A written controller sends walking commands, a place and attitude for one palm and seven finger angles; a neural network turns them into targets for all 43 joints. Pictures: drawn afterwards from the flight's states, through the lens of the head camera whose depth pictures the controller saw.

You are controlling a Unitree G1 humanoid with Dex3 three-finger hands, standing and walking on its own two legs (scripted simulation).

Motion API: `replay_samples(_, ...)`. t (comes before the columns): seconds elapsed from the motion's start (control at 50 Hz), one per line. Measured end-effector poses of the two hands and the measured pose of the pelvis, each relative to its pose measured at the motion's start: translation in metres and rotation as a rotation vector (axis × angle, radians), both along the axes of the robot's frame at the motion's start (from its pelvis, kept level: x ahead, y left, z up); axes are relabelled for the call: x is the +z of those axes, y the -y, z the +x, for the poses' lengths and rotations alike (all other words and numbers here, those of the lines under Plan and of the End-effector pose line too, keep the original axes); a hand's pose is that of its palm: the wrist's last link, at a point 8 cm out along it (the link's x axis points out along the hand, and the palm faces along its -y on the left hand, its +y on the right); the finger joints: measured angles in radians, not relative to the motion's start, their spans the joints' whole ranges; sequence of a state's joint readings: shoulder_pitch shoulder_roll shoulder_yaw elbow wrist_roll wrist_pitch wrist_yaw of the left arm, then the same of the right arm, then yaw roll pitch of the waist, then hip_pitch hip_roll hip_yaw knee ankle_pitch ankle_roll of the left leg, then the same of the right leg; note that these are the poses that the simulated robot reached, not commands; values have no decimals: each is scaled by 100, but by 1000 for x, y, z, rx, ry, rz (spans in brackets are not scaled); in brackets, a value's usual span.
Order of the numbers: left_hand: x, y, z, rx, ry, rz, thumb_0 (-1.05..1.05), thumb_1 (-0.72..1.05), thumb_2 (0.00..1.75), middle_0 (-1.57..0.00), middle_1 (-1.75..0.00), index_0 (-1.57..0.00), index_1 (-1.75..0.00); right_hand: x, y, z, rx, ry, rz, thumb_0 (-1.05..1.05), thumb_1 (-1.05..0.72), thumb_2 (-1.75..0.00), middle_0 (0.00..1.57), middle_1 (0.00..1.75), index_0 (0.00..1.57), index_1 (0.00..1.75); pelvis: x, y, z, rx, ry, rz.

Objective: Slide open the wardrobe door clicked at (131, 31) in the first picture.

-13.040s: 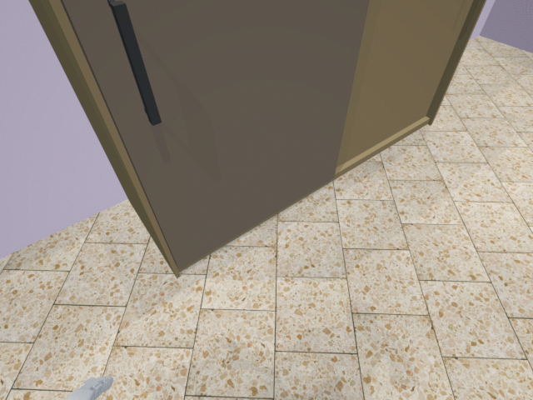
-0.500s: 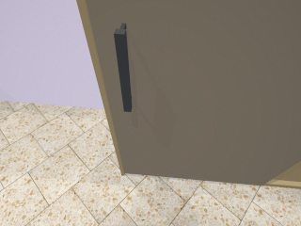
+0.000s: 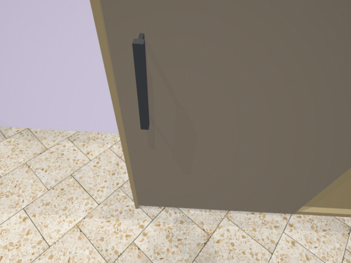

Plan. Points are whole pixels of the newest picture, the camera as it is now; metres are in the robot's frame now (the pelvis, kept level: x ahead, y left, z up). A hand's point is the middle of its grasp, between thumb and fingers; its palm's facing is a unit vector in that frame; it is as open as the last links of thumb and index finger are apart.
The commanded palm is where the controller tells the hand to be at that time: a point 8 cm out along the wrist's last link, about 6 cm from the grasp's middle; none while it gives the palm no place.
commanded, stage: come to a stop and stand still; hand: left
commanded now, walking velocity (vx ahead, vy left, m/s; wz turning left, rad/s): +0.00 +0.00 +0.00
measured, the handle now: (143, 87) +0.51 +0.12 +0.13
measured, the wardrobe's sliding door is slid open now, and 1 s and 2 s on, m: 0.00 0.00 0.00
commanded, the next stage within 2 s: look again from close up in 0.96 s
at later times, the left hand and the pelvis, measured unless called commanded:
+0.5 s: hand out of the picture -0.02 +0.15 -0.18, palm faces +0.02 -0.99 -0.12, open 7.4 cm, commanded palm none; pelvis +0.02 +0.01 +0.00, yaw -1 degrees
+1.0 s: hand out of the picture +0.03 +0.16 -0.18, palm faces +0.00 -0.99 -0.15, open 7.4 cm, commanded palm none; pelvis +0.04 +0.01 +0.00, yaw -1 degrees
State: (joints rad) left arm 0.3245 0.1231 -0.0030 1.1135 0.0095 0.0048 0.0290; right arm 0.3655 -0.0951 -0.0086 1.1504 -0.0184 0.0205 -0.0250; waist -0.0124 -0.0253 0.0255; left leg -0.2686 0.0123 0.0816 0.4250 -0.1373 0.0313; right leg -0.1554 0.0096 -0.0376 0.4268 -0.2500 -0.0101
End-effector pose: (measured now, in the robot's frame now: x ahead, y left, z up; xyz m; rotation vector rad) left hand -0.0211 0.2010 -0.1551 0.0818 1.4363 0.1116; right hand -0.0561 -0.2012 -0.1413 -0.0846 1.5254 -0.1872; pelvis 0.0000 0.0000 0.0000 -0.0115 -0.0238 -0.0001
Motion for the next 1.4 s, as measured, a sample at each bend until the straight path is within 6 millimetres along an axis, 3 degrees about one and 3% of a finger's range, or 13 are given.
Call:
replay_samples(0.14,3,-9,-10,7,-41,15,0,91,90,-20,-30,-20,-30,-2,-16,-1,-11,-11,25,0,-91,-90,20,30,20,30,0,-7,2,-3,-13,4)
replay_samples(0.34,4,-8,-12,14,-55,7,0,91,90,-20,-30,-20,-30,-4,-16,36,17,66,12,1,-92,-90,20,30,20,30,1,-13,9,-10,-13,8)
replay_samples(0.58,4,-4,6,-4,-44,-5,0,91,90,-20,-30,-20,-30,0,0,58,21,103,-26,1,-92,-90,20,30,20,30,2,-12,19,-20,-16,12)
replay_samples(1.06,6,-12,48,-31,-1,26,0,91,90,-20,-30,-20,-30,0,1,70,16,80,-14,1,-92,-90,20,30,20,30,3,-8,39,-25,-16,15)
replay_samples(1.24,13,-42,66,-42,125,122,1,91,90,-20,-30,-20,-30,-7,28,103,45,233,-63,1,-91,-90,20,30,20,30,-7,-7,34,0,2,9)
replay_samples(1.4,23,-64,77,-72,244,174,0,91,90,-20,-30,-20,-30,8,52,133,82,389,-118,0,-91,-90,20,30,20,30,-8,-7,13,-11,39,5)
